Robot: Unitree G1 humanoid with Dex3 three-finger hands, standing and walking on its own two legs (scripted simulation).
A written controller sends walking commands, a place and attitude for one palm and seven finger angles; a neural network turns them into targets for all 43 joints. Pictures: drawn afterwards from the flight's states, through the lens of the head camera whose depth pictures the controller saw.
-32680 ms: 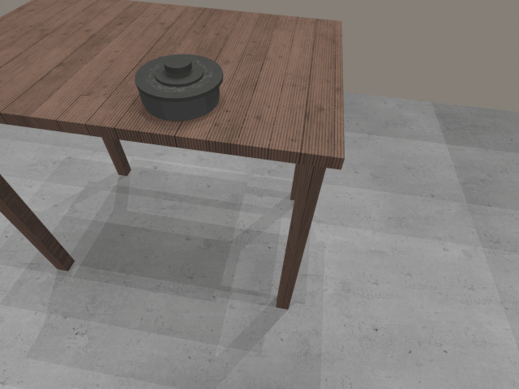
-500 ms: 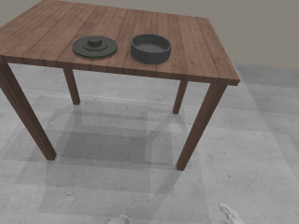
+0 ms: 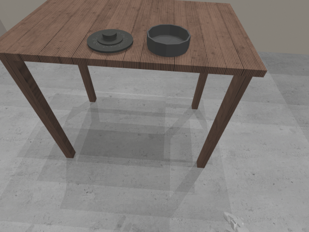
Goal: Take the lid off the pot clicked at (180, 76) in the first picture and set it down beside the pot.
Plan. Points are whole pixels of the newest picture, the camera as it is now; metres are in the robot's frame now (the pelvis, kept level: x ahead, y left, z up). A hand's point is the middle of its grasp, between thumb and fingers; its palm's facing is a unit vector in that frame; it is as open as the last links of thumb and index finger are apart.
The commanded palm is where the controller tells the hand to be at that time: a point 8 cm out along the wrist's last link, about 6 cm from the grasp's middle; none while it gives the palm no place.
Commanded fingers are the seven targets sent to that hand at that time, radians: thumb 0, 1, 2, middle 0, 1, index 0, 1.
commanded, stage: stop stepping back and stand still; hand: left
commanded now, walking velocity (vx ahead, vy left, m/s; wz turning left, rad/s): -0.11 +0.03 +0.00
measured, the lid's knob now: (109, 34) +0.77 +0.22 +0.13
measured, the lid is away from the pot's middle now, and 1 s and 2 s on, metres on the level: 0.23 0.23 0.23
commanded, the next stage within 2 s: let the arm hang, fingers relaxed in 1.02 s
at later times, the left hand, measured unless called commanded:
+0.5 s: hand out of the picture +0.03 +0.17 -0.16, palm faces +0.13 -0.95 -0.27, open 6.8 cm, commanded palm none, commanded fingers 0.00 0.90 0.90 -0.20 -0.30 -0.20 -0.30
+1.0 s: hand out of the picture +0.06 +0.16 -0.15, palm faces +0.09 -0.98 -0.20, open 7.2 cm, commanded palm none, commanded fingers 0.00 0.90 0.90 -0.20 -0.30 -0.20 -0.30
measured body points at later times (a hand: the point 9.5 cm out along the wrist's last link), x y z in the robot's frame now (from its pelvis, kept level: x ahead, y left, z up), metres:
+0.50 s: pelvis +0.02 -0.04 +0.01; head +0.08 -0.03 +0.45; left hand +0.03 +0.22 -0.14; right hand +0.05 -0.29 -0.14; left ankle -0.05 +0.07 -0.72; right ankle +0.04 -0.11 -0.72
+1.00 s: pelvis +0.01 -0.02 +0.02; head +0.01 -0.02 +0.47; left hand +0.06 +0.21 -0.14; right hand -0.01 -0.22 -0.15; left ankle -0.05 +0.07 -0.72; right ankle +0.04 -0.11 -0.72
